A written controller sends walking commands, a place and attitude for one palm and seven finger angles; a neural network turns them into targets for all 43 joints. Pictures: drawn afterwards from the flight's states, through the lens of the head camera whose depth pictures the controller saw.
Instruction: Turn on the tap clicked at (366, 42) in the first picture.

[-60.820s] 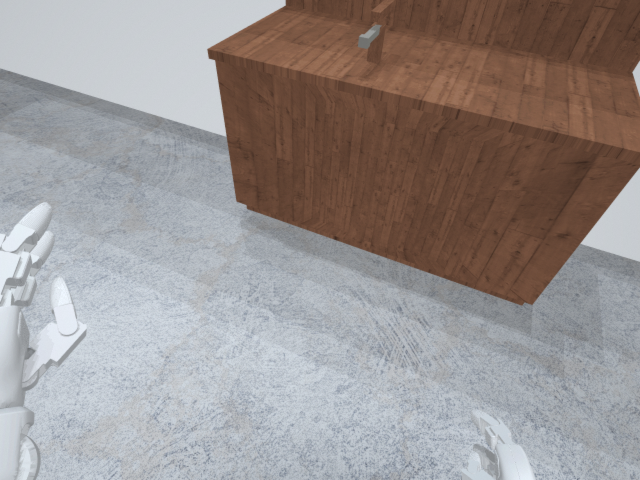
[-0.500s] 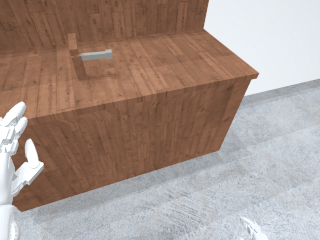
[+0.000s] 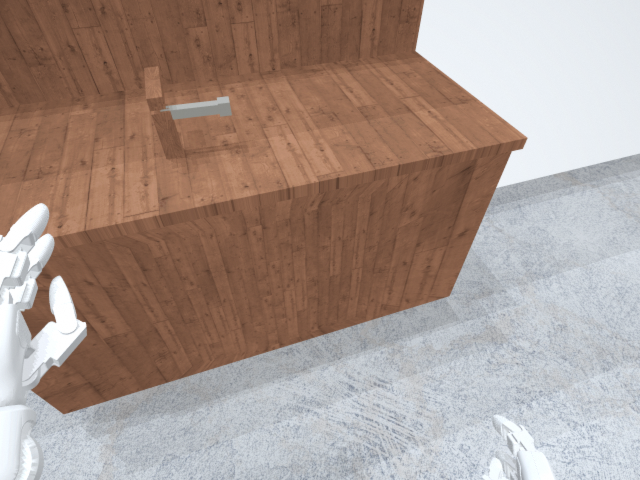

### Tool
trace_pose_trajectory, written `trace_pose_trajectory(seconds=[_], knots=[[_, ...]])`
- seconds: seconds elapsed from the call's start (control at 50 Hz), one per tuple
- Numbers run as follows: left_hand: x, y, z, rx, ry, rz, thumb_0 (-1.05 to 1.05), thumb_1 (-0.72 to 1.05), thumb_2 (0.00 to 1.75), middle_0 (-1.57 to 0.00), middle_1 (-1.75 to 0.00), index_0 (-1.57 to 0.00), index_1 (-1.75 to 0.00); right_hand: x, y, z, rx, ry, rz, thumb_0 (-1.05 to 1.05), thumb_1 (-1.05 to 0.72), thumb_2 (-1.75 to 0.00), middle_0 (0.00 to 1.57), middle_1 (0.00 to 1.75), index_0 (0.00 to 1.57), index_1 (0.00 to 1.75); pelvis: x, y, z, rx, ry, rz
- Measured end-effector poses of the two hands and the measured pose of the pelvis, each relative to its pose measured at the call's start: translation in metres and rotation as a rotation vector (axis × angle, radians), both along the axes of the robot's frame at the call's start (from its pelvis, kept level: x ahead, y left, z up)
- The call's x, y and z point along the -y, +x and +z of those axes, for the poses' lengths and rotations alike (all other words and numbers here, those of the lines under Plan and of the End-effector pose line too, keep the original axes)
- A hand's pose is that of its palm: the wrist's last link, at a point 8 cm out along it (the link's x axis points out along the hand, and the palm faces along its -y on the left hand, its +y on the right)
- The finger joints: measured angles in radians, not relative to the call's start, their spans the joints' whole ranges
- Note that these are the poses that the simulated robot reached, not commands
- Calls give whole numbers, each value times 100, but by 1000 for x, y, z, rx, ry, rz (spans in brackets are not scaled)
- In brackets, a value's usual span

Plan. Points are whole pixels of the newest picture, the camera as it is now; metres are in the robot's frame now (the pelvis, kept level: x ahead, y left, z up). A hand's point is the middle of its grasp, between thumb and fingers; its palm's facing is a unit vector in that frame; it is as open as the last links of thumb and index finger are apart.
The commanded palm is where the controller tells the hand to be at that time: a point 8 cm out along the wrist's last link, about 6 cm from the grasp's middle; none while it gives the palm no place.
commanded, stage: stand and check the lever's angle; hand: left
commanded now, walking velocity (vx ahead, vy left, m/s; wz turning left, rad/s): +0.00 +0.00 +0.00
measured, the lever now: (224, 106) +0.78 +0.24 +0.08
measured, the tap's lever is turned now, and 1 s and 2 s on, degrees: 86 86 86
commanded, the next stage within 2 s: stand and wait in 0.24 s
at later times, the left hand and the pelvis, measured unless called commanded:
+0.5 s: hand (67, 300) +0.24 +0.26 +0.16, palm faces +0.38 -0.85 -0.35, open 7.4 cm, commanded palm +0.19 +0.30 +0.18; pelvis +0.02 +0.02 +0.01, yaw -1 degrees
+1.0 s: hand (50, 303) +0.24 +0.28 +0.17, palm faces +0.39 -0.85 -0.35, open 7.4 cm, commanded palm +0.18 +0.31 +0.18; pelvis +0.02 +0.04 +0.01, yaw -1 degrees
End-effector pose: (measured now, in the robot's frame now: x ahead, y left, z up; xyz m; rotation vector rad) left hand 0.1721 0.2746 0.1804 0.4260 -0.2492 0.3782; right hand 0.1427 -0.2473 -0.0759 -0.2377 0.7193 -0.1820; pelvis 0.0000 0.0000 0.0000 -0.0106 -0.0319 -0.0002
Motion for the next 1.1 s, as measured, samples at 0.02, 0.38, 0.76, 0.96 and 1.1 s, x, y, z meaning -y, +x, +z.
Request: trace_pose_trajectory(seconds=[0.02, 0.38, 0.76, 0.96, 1.1], knots=[[-2, 3, 0, 3, 0, 4, 1, 88, 90, -21, -30, -21, -30, 0, 4, 2, 6, -1, -5, 1, -90, -90, 20, 30, 21, 30, 0, 1, 0, 5, 3, -3], [-20, 30, -4, -50, -16, -15, 1, 89, 90, -21, -30, -21, -30, -38, 52, 20, 51, 37, 43, 1, -90, -90, 20, 30, 21, 30, -17, 23, 9, -14, -2, -19], [-40, 29, -1, -37, -28, -12, 2, 89, 90, -21, -30, -21, -30, -57, 46, 21, 25, 22, 41, 1, -90, -90, 21, 30, 21, 30, -36, 22, 12, -22, -5, -21], [-41, 25, 0, -38, -22, -9, 2, 89, 90, -21, -30, -21, -30, -57, 40, 19, 20, 23, 31, 1, -90, -90, 21, 30, 21, 30, -39, 19, 12, -24, -4, -21], [-39, 24, 0, -42, -18, -6, 2, 89, 90, -21, -30, -21, -30, -55, 39, 17, 17, 28, 29, 1, -90, -90, 21, 30, 21, 30, -37, 19, 12, -25, -6, -21]])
